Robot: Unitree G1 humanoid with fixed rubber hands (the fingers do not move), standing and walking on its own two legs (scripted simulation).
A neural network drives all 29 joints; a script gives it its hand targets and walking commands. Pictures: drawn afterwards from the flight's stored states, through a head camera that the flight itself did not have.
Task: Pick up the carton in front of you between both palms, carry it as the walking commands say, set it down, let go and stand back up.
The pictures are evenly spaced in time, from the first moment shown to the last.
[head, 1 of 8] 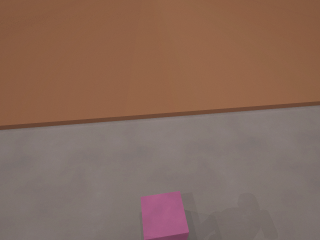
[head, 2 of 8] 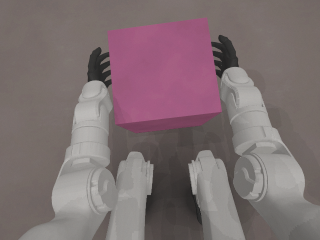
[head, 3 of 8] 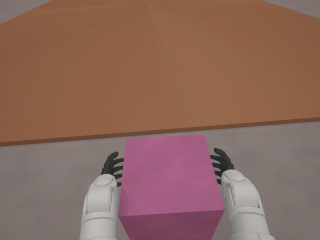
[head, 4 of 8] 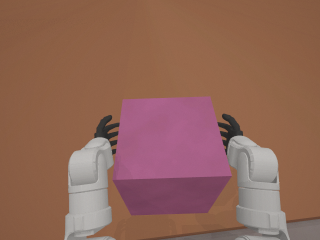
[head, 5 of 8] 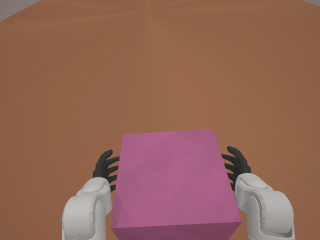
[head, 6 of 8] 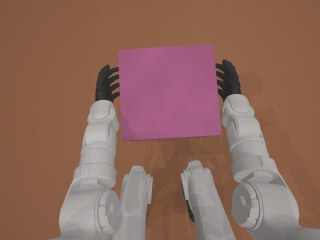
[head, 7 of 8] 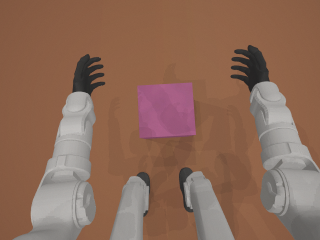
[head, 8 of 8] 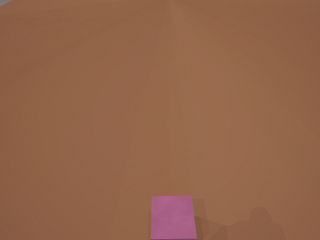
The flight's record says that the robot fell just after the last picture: no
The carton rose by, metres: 0.80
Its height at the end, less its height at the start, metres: +0.05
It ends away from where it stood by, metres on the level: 2.29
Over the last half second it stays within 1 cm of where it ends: yes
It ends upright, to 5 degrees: yes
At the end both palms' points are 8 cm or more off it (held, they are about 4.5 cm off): yes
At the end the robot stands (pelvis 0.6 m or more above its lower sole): yes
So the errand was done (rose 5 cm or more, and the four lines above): yes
